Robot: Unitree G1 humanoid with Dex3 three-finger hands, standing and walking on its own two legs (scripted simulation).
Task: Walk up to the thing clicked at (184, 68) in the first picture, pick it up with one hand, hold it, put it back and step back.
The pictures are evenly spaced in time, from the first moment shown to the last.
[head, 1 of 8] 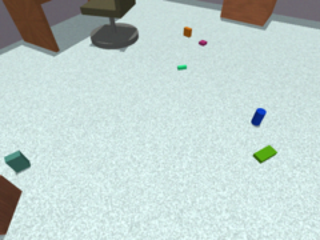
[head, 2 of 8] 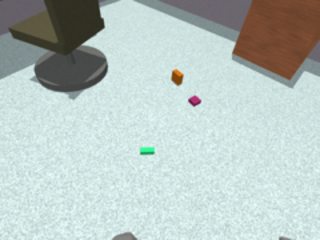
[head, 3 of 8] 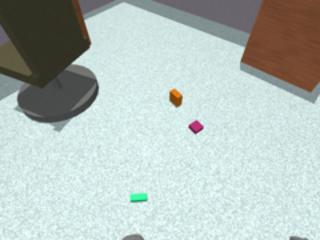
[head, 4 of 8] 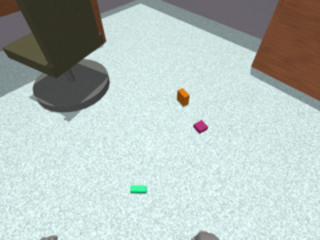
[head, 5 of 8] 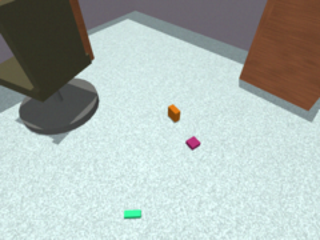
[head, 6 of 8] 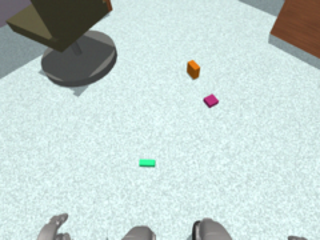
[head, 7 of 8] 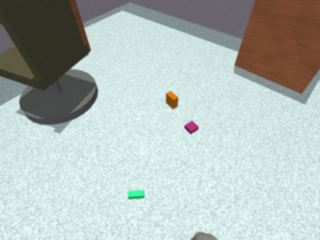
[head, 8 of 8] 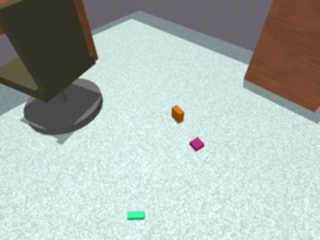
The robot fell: no
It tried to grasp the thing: no
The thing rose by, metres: 0.00
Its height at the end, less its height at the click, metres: +0.00
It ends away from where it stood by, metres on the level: 0.00
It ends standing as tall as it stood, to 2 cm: yes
